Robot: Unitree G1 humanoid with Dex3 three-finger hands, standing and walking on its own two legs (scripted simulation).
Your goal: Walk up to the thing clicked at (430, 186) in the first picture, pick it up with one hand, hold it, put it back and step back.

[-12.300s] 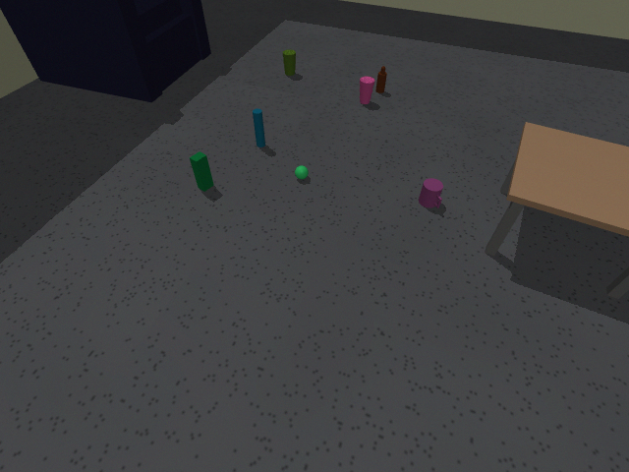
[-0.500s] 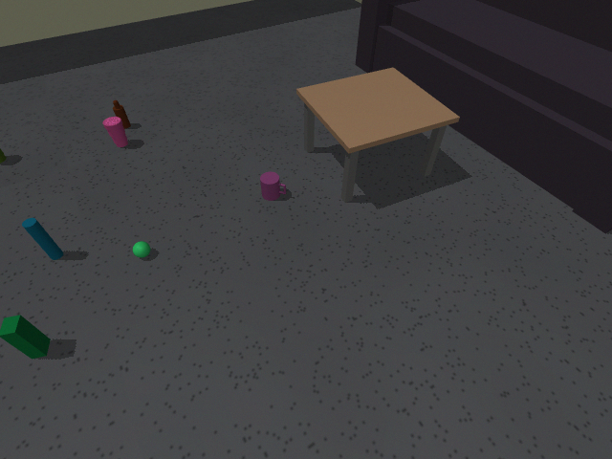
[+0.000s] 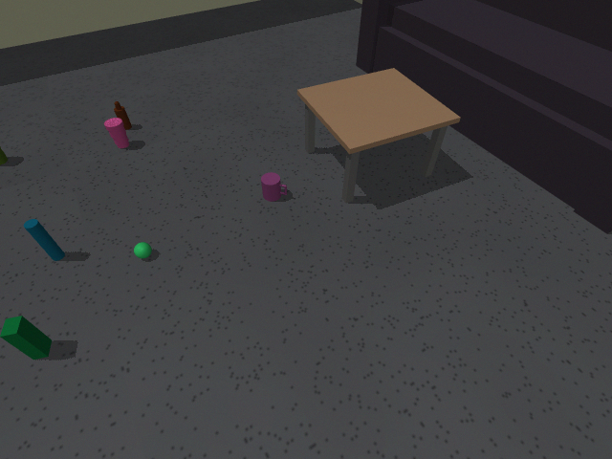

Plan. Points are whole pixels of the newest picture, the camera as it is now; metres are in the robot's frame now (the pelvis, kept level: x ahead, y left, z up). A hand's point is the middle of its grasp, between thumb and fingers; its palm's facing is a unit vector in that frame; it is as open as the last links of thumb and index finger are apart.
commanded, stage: stand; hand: left
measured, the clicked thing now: (274, 187) +1.39 +0.13 -0.73
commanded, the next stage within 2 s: walk up in 0.18 s
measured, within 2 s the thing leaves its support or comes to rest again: neither
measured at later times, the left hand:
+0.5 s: hand out of the picture +0.15 +0.24 -0.14, palm faces -0.04 -0.90 -0.43, open 7.4 cm
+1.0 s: hand (173, 362) +0.32 +0.24 -0.18, palm faces +0.01 -0.94 -0.35, open 7.4 cm
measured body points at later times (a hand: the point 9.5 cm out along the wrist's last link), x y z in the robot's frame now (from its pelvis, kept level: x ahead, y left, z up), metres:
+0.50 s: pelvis +0.06 -0.05 -0.02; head +0.06 -0.08 +0.42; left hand +0.15 +0.29 -0.11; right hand +0.06 -0.39 -0.16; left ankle -0.03 +0.12 -0.73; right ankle +0.12 -0.16 -0.75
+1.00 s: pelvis +0.29 -0.03 -0.03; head +0.32 -0.01 +0.42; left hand +0.32 +0.29 -0.16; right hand +0.38 -0.35 -0.13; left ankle +0.38 +0.09 -0.75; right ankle +0.13 -0.15 -0.72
